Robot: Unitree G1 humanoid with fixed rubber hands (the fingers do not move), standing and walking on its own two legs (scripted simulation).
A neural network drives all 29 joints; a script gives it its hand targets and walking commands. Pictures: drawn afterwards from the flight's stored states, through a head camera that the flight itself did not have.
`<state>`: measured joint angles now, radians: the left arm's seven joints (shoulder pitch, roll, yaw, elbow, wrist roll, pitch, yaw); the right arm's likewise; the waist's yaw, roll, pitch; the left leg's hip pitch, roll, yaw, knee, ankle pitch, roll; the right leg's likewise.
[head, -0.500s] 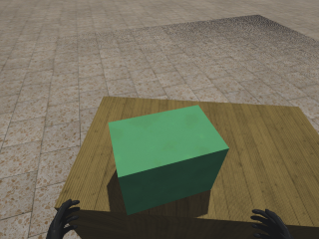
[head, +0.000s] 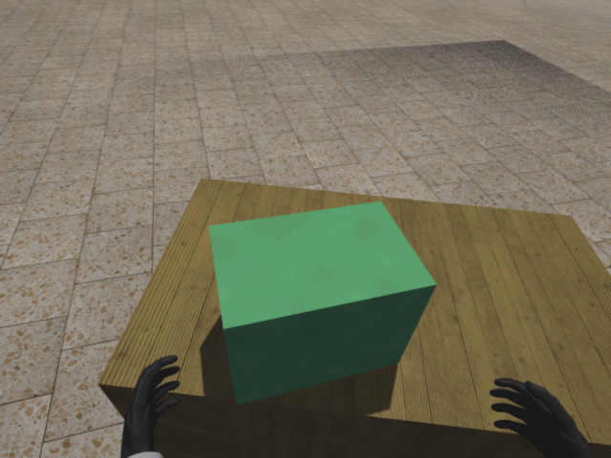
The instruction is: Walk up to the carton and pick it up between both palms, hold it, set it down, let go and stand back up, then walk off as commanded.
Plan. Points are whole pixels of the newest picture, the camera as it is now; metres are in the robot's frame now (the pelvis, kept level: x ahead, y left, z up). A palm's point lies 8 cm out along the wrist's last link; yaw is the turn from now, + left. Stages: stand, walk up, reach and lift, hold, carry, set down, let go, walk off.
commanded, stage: reach and lift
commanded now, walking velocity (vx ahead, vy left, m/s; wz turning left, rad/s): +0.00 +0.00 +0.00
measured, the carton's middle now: (311, 300) +0.38 +0.02 -0.02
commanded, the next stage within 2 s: none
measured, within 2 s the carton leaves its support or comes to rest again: neither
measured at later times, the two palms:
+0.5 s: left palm (149, 380) +0.21 +0.20 +0.04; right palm (541, 398) +0.24 -0.27 +0.03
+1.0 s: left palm (135, 340) +0.23 +0.22 +0.08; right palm (521, 337) +0.30 -0.25 +0.07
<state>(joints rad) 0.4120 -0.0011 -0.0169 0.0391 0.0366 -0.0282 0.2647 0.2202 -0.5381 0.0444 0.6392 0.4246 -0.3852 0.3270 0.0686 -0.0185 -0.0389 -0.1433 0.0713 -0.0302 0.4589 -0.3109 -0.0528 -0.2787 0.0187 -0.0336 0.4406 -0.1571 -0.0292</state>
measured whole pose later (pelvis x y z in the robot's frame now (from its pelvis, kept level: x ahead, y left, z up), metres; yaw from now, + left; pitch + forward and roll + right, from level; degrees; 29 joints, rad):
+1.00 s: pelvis +0.00 +0.00 +0.01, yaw -1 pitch +0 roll -1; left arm 0.15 0.03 0.06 -0.21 -0.04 0.33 0.24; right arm -0.08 -0.56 0.03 0.41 0.43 -0.06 0.27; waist 0.09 0.02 0.00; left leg -0.07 0.07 -0.01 0.31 -0.24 -0.06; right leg -0.21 0.02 -0.01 0.29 -0.08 -0.03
